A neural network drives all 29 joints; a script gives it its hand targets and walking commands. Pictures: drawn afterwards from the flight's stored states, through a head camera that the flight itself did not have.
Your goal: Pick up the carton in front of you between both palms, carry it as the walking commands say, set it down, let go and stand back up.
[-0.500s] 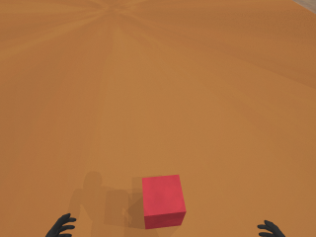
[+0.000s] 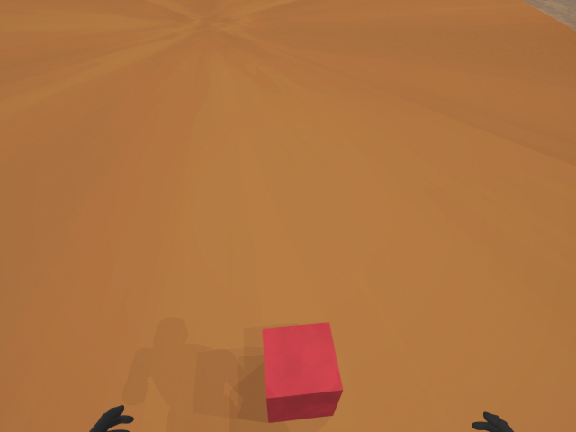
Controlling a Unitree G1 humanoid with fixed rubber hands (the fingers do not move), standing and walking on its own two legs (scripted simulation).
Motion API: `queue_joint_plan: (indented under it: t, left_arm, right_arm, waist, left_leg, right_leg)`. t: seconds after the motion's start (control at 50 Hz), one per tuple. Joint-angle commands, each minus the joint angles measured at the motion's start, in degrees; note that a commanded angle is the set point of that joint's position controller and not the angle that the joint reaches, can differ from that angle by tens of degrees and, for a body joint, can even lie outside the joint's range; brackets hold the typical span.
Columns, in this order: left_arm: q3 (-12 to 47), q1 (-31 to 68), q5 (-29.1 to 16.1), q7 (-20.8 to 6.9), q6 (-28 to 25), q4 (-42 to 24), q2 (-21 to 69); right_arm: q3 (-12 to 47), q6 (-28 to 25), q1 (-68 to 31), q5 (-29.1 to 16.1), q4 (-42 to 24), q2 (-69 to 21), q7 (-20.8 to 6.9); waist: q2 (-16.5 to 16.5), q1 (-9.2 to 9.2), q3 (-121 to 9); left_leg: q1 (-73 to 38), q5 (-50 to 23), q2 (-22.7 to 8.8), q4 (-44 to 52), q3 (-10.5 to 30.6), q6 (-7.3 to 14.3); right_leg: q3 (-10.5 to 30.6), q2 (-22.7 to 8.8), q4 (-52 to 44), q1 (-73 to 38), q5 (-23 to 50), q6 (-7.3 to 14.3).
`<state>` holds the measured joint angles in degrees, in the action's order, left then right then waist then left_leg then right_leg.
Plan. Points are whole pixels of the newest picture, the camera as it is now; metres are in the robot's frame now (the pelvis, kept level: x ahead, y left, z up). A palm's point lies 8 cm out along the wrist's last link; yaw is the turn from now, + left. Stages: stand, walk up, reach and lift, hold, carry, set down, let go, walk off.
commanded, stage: stand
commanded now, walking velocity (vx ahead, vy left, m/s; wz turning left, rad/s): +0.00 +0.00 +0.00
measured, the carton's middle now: (298, 373) +0.45 -0.02 -0.65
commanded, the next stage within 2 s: none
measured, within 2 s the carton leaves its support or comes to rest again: neither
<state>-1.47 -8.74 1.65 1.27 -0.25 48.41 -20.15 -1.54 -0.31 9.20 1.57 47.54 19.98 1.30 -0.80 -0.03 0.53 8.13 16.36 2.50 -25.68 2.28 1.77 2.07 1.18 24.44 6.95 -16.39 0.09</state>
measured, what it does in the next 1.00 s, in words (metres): stands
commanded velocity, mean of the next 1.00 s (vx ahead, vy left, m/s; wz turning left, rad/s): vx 0.00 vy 0.00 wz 0.00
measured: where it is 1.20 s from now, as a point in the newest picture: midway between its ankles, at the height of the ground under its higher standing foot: outside the picture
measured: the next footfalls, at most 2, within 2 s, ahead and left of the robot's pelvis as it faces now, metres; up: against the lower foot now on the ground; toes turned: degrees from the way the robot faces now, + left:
none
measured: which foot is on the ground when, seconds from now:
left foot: down 0.00-1.00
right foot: down 0.00-1.00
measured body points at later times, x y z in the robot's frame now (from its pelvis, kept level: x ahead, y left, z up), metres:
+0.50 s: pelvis -0.02 +0.00 +0.01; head -0.02 +0.01 +0.46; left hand +0.09 +0.31 -0.11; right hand +0.09 -0.31 -0.10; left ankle -0.03 +0.10 -0.74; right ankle -0.04 -0.12 -0.74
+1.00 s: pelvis -0.03 +0.00 +0.01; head -0.03 +0.00 +0.46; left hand +0.07 +0.31 -0.11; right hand +0.08 -0.32 -0.10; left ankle -0.03 +0.10 -0.74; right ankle -0.04 -0.12 -0.74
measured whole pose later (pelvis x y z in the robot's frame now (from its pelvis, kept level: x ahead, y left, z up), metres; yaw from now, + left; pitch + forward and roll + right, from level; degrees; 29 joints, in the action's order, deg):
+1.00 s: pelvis -0.03 +0.00 +0.01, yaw +0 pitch -2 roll +0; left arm 0.0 -7.6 1.0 0.6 -0.9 58.9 -22.2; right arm -0.2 -1.0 6.9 0.8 58.6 22.1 0.7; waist -0.6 -0.3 1.4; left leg 6.2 11.0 2.2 -19.6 2.0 1.4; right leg 2.7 1.0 19.1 5.5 -11.3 0.0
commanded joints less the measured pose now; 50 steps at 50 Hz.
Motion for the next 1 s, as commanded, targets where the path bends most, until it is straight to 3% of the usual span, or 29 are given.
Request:
queue_joint_plan:
  t: [0.0,0.46,0.98]
  left_arm:
    - [-1.7,2.0,-0.1,0.1,-0.8,-2.3,-8.5]
    - [-0.5,2.7,-0.5,-0.3,-1.0,4.7,-10.4]
    - [-0.2,2.9,-0.7,-0.4,-1.1,8.3,-11.5]
  right_arm:
    - [-2.0,-0.8,-2.0,-0.1,-2.2,9.5,0.2]
    - [-1.0,-1.2,-3.5,-0.6,5.2,11.2,-0.2]
    - [-0.5,-1.2,-4.3,-0.8,8.8,12.1,-0.4]
  waist:
    - [1.0,0.01,-2.5]
    - [0.8,-0.19,-0.6]
    - [0.8,-0.27,-0.6]
  left_leg:
    - [-0.6,-19.0,-7.3,3.8,6.1,-0.7]
    - [-0.7,-13.0,-8.0,8.2,6.6,-0.4]
    - [-1.5,-12.9,-8.5,9.2,6.6,-0.1]
  right_leg:
    - [4.8,-5.9,-2.7,-0.9,16.3,0.5]
    - [6.1,-6.9,-6.8,-0.9,11.7,0.7]
    - [6.5,-7.3,-7.9,-0.7,11.8,1.1]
